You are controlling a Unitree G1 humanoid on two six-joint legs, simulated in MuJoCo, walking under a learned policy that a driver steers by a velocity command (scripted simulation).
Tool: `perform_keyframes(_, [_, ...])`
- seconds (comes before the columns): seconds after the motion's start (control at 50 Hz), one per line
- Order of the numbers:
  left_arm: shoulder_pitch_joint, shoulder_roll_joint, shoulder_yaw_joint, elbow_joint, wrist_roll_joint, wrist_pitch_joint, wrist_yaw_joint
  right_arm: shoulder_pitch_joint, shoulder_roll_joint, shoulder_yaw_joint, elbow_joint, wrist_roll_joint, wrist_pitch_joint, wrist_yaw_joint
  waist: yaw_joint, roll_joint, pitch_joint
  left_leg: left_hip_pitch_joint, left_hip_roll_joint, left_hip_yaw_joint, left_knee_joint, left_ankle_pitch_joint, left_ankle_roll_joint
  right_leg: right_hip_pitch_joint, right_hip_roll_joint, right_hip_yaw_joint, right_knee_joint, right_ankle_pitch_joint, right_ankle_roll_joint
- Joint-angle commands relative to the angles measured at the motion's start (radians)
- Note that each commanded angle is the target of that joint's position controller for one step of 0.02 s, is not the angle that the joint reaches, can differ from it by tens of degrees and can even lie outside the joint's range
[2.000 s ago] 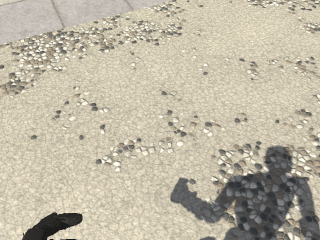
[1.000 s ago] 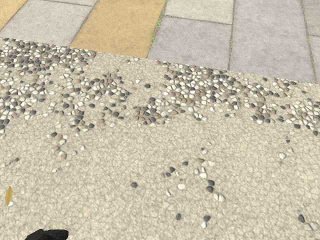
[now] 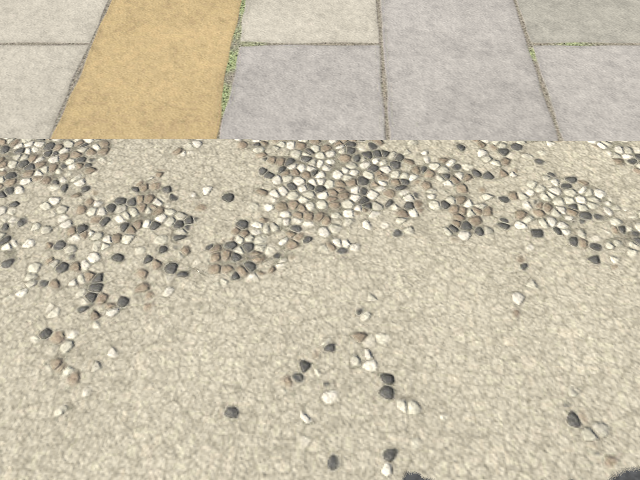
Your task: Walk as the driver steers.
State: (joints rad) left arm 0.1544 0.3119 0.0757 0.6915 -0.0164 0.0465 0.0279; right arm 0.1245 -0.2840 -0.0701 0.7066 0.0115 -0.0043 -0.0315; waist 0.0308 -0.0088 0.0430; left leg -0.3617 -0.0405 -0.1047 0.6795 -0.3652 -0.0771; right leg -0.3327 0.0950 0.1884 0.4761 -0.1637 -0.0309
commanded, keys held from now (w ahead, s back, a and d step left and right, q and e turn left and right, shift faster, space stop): e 0.26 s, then no key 0.22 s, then q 0.52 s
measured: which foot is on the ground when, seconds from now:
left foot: up 0.00-0.04, down 0.06-0.46, up 0.48-0.92, down 0.94-1.00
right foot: down 0.00-0.06, up 0.08-0.44, down 0.46-0.94, up 0.96-1.00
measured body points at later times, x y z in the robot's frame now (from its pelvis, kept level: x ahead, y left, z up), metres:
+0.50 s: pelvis -0.01 -0.01 -0.01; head +0.02 -0.03 +0.44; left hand +0.22 +0.21 -0.09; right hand +0.04 -0.31 -0.12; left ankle +0.01 +0.14 -0.73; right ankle -0.04 -0.12 -0.74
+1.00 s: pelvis -0.02 +0.02 -0.01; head +0.02 +0.05 +0.44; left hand +0.15 +0.30 -0.13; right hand +0.09 -0.28 -0.10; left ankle -0.02 +0.11 -0.74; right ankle -0.05 -0.11 -0.70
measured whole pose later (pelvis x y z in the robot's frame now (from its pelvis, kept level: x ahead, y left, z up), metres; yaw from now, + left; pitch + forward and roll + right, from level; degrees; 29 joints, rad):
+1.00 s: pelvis -0.02 +0.02 -0.01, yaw -2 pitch +1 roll -1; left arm 0.09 0.32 0.09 0.76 0.01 0.04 0.03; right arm 0.21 -0.31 -0.06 0.69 -0.01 0.03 0.00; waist -0.01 -0.04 0.07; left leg -0.28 -0.01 0.03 0.60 -0.33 0.06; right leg -0.37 -0.04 -0.05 0.89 -0.54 0.04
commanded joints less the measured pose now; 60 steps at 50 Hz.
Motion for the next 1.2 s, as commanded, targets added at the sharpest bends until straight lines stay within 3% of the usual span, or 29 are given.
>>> perform_keyframes(0.02, [-0.05,0.165,0.046,-0.078,-0.011,0.002,0.004,0.068,-0.094,-0.032,-0.045,0.002,-0.027,0.014,-0.039,-0.157,-0.124,0.093,-0.018,0.033,-0.193,0.101,0.026,0.096,-0.214,0.308,-0.105,0.074,-0.147])
perform_keyframes(0.04, [-0.052,0.153,0.043,-0.081,-0.017,0.005,0.006,0.093,-0.101,-0.038,-0.036,-0.001,-0.03,0.015,-0.055,-0.145,-0.122,0.166,-0.002,0.037,-0.296,0.179,0.045,0.058,-0.182,0.295,-0.077,0.026,-0.114])
perform_keyframes(0.06, [-0.023,0.118,0.033,-0.083,-0.012,0.005,0.007,0.117,-0.154,-0.052,-0.037,-0.015,-0.028,0.01,-0.046,-0.059,-0.138,0.264,0.134,-0.072,-0.351,0.194,0.095,-0.032,-0.125,0.236,0.028,-0.129,-0.06])
perform_keyframes(0.08, [0.008,0.074,0.023,-0.101,-0.008,-0.002,0.005,0.086,-0.242,-0.067,-0.051,-0.039,-0.017,0.005,0.003,0.22,-0.109,0.293,0.341,-0.321,-0.404,0.291,0.228,-0.215,0.044,0.031,0.248,-0.382,0.003])
perform_keyframes(0.1, [0.012,0.151,0.049,-0.098,0.005,-0.015,0.003,0.055,-0.213,-0.061,-0.072,-0.073,-0.022,0.01,-0.011,0.248,-0.091,0.194,0.451,-0.428,-0.428,0.317,0.34,-0.255,0.009,-0.013,0.498,-0.465,0.047])
perform_keyframes(0.12, [0.035,0.198,0.067,-0.076,0.001,-0.015,0.0,-0.003,-0.157,-0.043,-0.093,-0.064,-0.026,0.006,0.011,0.174,-0.074,0.158,0.412,-0.345,-0.42,0.291,0.332,-0.242,-0.026,-0.006,0.618,-0.398,0.062])
perform_keyframes(0.18, [0.072,0.142,0.06,-0.038,0.0,0.011,0.001,-0.056,-0.102,-0.022,-0.102,-0.021,-0.022,-0.009,0.008,0.139,-0.036,0.175,0.282,-0.128,-0.39,0.286,0.26,-0.286,-0.047,-0.05,0.755,-0.248,0.114])
perform_keyframes(0.24, [-0.011,0.102,0.042,-0.088,-0.013,0.007,-0.009,0.023,-0.119,-0.026,-0.088,-0.03,-0.008,-0.021,-0.051,0.16,-0.043,0.266,0.273,-0.051,-0.386,0.356,0.285,-0.32,-0.081,-0.116,0.639,-0.203,0.145])
perform_keyframes(0.28, [-0.043,0.083,0.03,-0.112,-0.007,0.004,-0.016,0.063,-0.144,-0.035,-0.077,-0.029,0.0,-0.022,-0.08,0.168,-0.073,0.323,0.299,-0.046,-0.369,0.406,0.303,-0.291,-0.106,-0.128,0.536,-0.23,0.152])
perform_keyframes(0.32, [-0.044,0.058,0.015,-0.123,0.002,0.001,-0.024,0.055,-0.171,-0.043,-0.075,-0.022,0.004,-0.012,-0.079,0.176,-0.094,0.299,0.307,-0.018,-0.353,0.463,0.309,-0.189,-0.115,-0.159,0.419,-0.274,0.138])
perform_keyframes(0.38, [-0.015,0.073,0.016,-0.117,0.002,0.002,-0.03,0.05,-0.192,-0.047,-0.066,-0.005,0.007,0.007,-0.072,0.193,-0.108,0.271,0.32,-0.006,-0.323,0.541,0.312,-0.064,-0.093,-0.209,0.26,-0.263,0.11])
perform_keyframes(0.44, [0.074,0.071,0.018,-0.078,0.007,0.002,-0.035,0.044,-0.164,-0.032,-0.042,0.022,0.006,0.013,-0.013,0.162,-0.109,0.201,0.289,0.031,-0.229,0.512,0.241,0.15,-0.067,-0.23,-0.104,0.006,0.04])
perform_keyframes(0.46, [0.091,0.107,0.023,-0.08,0.01,0.002,-0.028,0.098,-0.124,-0.016,-0.02,0.008,-0.003,0.017,-0.02,0.083,-0.142,0.109,0.246,0.077,-0.161,0.382,0.161,0.304,-0.131,-0.134,-0.148,0.165,0.012])
perform_keyframes(0.48, [0.101,0.196,0.034,-0.1,0.021,0.004,-0.011,0.113,-0.039,0.017,-0.047,-0.054,-0.014,0.029,-0.059,-0.213,-0.201,-0.078,0.146,0.174,0.057,-0.057,0.051,0.458,-0.381,0.146,-0.096,0.562,-0.078])
perform_keyframes(0.5, [0.064,0.121,0.008,-0.099,0.05,-0.014,-0.019,0.046,-0.07,0.008,-0.06,-0.035,-0.009,0.018,-0.017,-0.226,-0.186,-0.094,0.115,0.101,0.144,-0.282,0.014,0.283,-0.474,0.194,-0.117,0.517,-0.251])
perform_keyframes(0.52, [0.024,0.067,-0.01,-0.095,0.059,-0.035,-0.028,0.042,-0.121,-0.005,-0.044,-0.014,0.0,0.014,-0.018,-0.151,-0.142,-0.069,0.133,0.067,0.205,-0.268,0.002,0.23,-0.421,0.129,-0.143,0.417,-0.257])
perform_keyframes(0.54, [-0.005,0.05,-0.014,-0.074,0.057,-0.049,-0.03,0.054,-0.12,-0.009,-0.027,-0.006,0.008,0.014,-0.033,-0.155,-0.117,-0.081,0.133,0.055,0.218,-0.22,-0.002,0.224,-0.366,0.065,-0.147,0.339,-0.213])
perform_keyframes(0.6, [-0.05,0.062,-0.013,-0.045,0.044,-0.066,-0.023,0.105,-0.124,-0.018,0.022,-0.004,0.03,0.002,-0.047,-0.135,-0.078,-0.044,0.115,0.033,0.252,-0.102,-0.022,0.175,-0.323,-0.034,-0.144,0.396,-0.172])
perform_keyframes(0.66, [-0.055,0.09,0.003,-0.031,0.034,-0.051,-0.005,0.099,-0.127,-0.021,0.014,0.011,0.034,-0.001,-0.029,-0.128,-0.069,-0.075,0.099,0.059,0.256,-0.093,-0.028,0.209,-0.336,-0.068,-0.136,0.37,-0.194])
perform_keyframes(0.78, [-0.066,0.111,0.022,-0.012,0.028,-0.025,0.009,0.059,-0.102,-0.01,-0.03,0.008,0.045,0.005,-0.005,-0.105,-0.063,-0.093,0.118,0.103,0.192,-0.116,-0.014,0.248,-0.405,-0.064,-0.146,0.326,-0.233])
perform_keyframes(0.9, [-0.11,0.141,0.036,0.0,-0.001,-0.013,0.01,0.131,-0.105,-0.017,-0.037,0.009,0.047,0.04,-0.062,-0.117,-0.104,0.079,0.076,0.183,-0.09,0.051,0.064,0.232,-0.4,-0.156,-0.039,0.348,-0.16])
perform_keyframes(0.92, [-0.083,0.127,0.035,0.017,-0.009,-0.012,0.009,0.16,-0.121,-0.024,-0.031,0.004,0.045,0.04,-0.074,-0.087,-0.106,0.157,0.056,0.173,-0.207,0.175,0.097,0.188,-0.362,-0.2,0.031,0.238,-0.102])
perform_keyframes(0.94, [-0.04,0.087,0.028,0.026,0.009,-0.016,0.005,0.179,-0.201,-0.049,-0.037,0.0,0.042,0.028,-0.056,0.095,-0.109,0.288,0.154,-0.009,-0.296,0.459,0.156,0.037,-0.276,-0.299,0.231,0.015,-0.004])
perform_keyframes(0.96, [-0.113,0.042,0.009,-0.038,0.053,-0.022,0.005,0.181,-0.321,-0.072,-0.069,-0.01,0.032,0.02,-0.059,0.345,-0.082,0.369,0.414,-0.397,-0.326,0.784,0.354,-0.267,-0.092,-0.323,0.492,-0.478,0.1])
perform_keyframes(0.98, [-0.181,0.074,0.019,-0.05,0.038,-0.027,0.01,0.212,-0.278,-0.059,-0.078,-0.044,0.009,0.03,-0.122,0.207,-0.153,0.345,0.45,-0.435,-0.351,0.733,0.458,-0.294,-0.076,-0.154,0.677,-0.564,0.097])
perform_keyframes(1.0, [-0.164,0.097,0.028,-0.043,0.013,-0.026,0.008,0.163,-0.249,-0.05,-0.079,-0.041,-0.011,0.034,-0.086,0.146,-0.122,0.329,0.4,-0.342,-0.352,0.659,0.422,-0.316,-0.102,-0.119,0.728,-0.485,0.083])
perform_keyframes(1.02, [-0.133,0.107,0.035,-0.022,0.01,-0.024,0.011,0.103,-0.229,-0.048,-0.084,-0.02,-0.018,0.03,-0.054,0.101,-0.094,0.316,0.336,-0.269,-0.346,0.573,0.361,-0.325,-0.121,-0.113,0.711,-0.388,0.077])
perform_keyframes(1.06, [-0.105,0.121,0.043,0.0,0.022,-0.023,0.017,0.051,-0.186,-0.029,-0.098,0.005,-0.012,0.017,-0.03,0.101,-0.089,0.292,0.277,-0.21,-0.345,0.581,0.308,-0.293,-0.125,-0.108,0.682,-0.264,0.091])
perform_keyframes(1.2, [-0.105,0.088,0.035,-0.006,0.012,-0.034,0.015,0.088,-0.205,-0.035,-0.118,0.0,0.01,-0.001,-0.052,0.132,-0.094,0.327,0.229,-0.235,-0.346,0.483,0.308,-0.261,-0.089,-0.098,0.47,-0.165,0.139])
Velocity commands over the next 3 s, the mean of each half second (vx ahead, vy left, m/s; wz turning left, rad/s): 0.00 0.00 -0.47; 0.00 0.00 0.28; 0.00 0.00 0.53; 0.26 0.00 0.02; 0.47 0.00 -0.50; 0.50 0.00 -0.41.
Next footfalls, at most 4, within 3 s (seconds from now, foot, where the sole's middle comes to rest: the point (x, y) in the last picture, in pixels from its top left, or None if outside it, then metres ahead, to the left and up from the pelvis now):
0.06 left None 0.06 0.13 -0.78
0.46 right None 0.00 -0.13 -0.78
0.94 left None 0.02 0.11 -0.78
1.50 right None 0.08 -0.10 -0.78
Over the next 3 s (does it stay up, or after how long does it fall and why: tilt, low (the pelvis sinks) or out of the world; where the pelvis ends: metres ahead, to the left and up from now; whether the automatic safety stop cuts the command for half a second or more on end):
stays up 0.64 0.07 0.00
